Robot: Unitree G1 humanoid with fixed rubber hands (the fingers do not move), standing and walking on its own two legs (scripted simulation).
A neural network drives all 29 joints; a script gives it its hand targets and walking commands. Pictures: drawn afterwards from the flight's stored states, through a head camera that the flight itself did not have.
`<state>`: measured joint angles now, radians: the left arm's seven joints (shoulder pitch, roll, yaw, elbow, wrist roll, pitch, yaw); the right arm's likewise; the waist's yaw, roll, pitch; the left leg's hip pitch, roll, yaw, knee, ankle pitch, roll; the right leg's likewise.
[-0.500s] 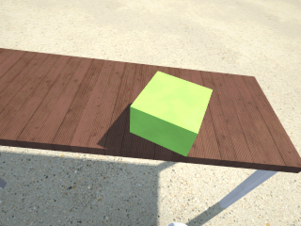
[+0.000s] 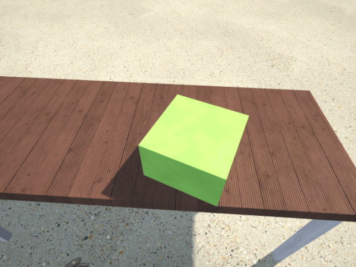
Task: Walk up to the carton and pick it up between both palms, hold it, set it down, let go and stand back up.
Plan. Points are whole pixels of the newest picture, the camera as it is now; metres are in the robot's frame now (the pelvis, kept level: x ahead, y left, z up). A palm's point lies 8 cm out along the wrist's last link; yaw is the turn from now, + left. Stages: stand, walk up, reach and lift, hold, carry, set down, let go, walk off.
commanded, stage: walk up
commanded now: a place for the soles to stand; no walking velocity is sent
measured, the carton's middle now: (195, 145) +0.48 -0.04 -0.03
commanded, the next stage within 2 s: reach and lift in 1.56 s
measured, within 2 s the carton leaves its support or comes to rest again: neither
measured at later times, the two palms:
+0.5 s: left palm out of the picture +0.12 +0.27 -0.09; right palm out of the picture +0.12 -0.25 -0.09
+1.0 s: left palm out of the picture +0.11 +0.27 -0.09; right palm out of the picture +0.10 -0.26 -0.09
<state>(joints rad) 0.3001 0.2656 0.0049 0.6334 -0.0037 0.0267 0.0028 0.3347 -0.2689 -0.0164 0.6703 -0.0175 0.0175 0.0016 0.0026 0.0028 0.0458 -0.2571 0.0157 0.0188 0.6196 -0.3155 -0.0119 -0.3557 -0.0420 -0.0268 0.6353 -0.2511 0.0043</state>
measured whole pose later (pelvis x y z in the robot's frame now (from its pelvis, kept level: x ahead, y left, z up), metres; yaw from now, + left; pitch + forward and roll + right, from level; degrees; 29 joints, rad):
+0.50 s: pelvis +0.02 +0.01 +0.01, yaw +0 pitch -1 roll +0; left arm 0.31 0.28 -0.01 0.67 0.01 0.00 0.00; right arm 0.27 -0.27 0.00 0.68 0.00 0.02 0.01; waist 0.01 0.00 0.03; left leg -0.19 0.01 0.03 0.55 -0.34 0.00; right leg -0.29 -0.04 -0.02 0.55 -0.24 0.02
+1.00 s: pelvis +0.01 +0.01 +0.01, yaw -2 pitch -2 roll +1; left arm 0.28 0.29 0.00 0.68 0.00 0.01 0.00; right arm 0.28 -0.29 -0.01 0.69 0.00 0.02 0.01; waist 0.00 0.00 0.05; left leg -0.20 0.02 0.05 0.55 -0.32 -0.01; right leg -0.31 -0.03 0.00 0.56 -0.22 0.01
